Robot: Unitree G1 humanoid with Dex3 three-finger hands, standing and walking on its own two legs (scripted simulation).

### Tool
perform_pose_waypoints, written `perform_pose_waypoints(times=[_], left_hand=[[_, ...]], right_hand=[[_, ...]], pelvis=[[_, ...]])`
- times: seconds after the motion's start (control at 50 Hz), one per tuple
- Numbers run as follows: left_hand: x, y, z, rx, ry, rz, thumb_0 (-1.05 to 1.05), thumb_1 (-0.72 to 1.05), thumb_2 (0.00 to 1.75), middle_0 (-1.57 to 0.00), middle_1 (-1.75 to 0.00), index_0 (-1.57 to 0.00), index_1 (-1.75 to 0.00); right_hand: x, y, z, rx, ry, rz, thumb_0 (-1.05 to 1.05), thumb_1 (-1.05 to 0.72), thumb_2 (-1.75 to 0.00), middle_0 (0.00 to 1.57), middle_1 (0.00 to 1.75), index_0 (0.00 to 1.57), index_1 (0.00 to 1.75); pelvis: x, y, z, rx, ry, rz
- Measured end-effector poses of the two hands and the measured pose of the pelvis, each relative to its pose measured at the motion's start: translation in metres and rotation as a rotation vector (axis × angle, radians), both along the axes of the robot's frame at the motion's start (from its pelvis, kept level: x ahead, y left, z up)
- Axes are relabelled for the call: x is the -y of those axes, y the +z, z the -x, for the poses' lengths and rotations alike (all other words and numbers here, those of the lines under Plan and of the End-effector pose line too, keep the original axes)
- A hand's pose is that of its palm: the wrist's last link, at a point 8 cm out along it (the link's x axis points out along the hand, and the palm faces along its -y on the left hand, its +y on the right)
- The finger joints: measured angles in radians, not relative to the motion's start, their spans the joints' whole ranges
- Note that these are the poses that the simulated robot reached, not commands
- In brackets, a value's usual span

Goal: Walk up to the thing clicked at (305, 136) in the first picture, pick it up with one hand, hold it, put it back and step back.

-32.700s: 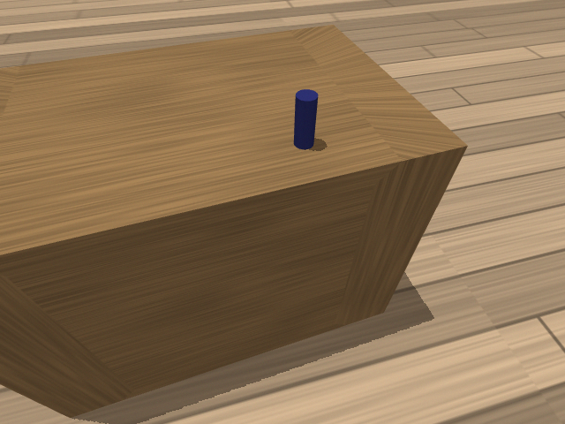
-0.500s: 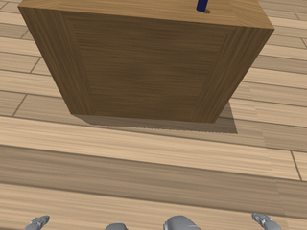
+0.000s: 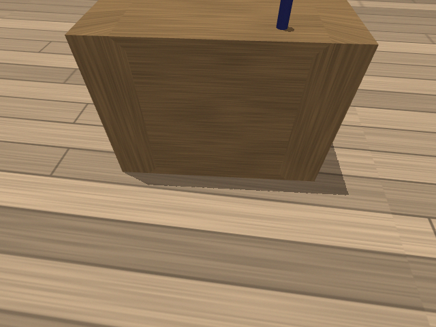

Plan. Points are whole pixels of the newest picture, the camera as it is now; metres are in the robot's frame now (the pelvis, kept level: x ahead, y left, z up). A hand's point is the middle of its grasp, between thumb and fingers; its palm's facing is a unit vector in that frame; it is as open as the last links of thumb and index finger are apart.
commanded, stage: step back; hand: right
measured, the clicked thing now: (284, 11) +1.11 -0.23 +0.10
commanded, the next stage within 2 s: stand in 0.78 s
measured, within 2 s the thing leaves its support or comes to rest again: neither
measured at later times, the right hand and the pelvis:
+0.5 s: hand out of the picture +0.13 -0.25 -0.14, palm faces -0.07 +0.91 -0.40, open 7.4 cm; pelvis +0.04 +0.01 +0.00, yaw +2 degrees
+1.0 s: hand (342, 319) +0.17 -0.23 -0.13, palm faces -0.04 +0.95 -0.32, open 7.4 cm; pelvis +0.04 +0.01 +0.02, yaw +2 degrees
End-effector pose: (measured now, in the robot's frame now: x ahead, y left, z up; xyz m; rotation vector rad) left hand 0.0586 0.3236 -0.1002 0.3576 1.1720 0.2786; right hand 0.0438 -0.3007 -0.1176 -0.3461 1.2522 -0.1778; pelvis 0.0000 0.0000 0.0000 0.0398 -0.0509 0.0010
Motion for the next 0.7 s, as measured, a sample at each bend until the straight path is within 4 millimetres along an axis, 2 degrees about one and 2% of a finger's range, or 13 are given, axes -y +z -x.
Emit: perform_pose_waypoints(times=[0.08,0.16,0.22,0.34,0.42,0.54,0.7], left_hand=[[0.003,0.001,-0.004,-0.006,-0.012,0.025,0.01,0.91,0.89,-0.2,-0.3,-0.2,-0.3],[0.012,-0.001,-0.014,0.007,-0.026,0.026,0.01,0.91,0.89,-0.2,-0.3,-0.2,-0.3],[0.023,-0.002,-0.017,0.029,-0.021,0.025,0.01,0.91,0.89,-0.2,-0.3,-0.2,-0.3],[0.03,0.001,-0.015,0.031,0.013,0.047,0.01,0.9,0.89,-0.2,-0.3,-0.2,-0.3],[0.02,-0.007,-0.019,0.012,0.028,0.061,0.01,0.9,0.89,-0.2,-0.3,-0.2,-0.3],[0.002,-0.018,-0.035,-0.016,0.042,0.076,0.01,0.9,0.89,-0.2,-0.3,-0.2,-0.3],[-0.003,-0.012,-0.053,-0.009,0.025,0.063,0.01,0.91,0.89,-0.2,-0.3,-0.2,-0.3]], right_hand=[[-0.002,0.009,0.003,0.023,-0.013,-0.007,0.01,-0.9,-0.9,0.21,0.3,0.2,0.3],[0.01,0.009,-0.003,0.041,-0.021,-0.003,0.01,-0.9,-0.9,0.21,0.3,0.2,0.3],[0.021,0.005,-0.014,0.037,-0.022,0.009,0.01,-0.9,-0.9,0.21,0.3,0.2,0.3],[0.023,0.013,-0.048,0.052,0.028,0.027,0.01,-0.9,-0.9,0.21,0.3,0.2,0.3],[0.014,0.013,-0.069,0.065,0.053,0.043,0.01,-0.9,-0.9,0.21,0.3,0.2,0.3],[-0.013,0.014,-0.089,0.079,0.053,0.035,0.0,-0.9,-0.9,0.21,0.3,0.2,0.3],[-0.033,0.017,-0.12,0.121,0.058,-0.007,0.0,-0.9,-0.9,0.21,0.3,0.2,0.3]], pelvis=[[0.002,0.006,-0.002,-0.003,0.001,0.027],[0.011,0.004,-0.004,-0.005,-0.003,0.032],[0.016,0.001,-0.008,0.003,0.013,0.067],[0.012,0.007,-0.021,-0.005,0.033,0.045],[0.001,0.003,-0.03,-0.005,0.048,0.048],[-0.013,0.001,-0.04,-0.009,0.036,0.041],[-0.013,0.007,-0.047,-0.013,0.029,0.054]])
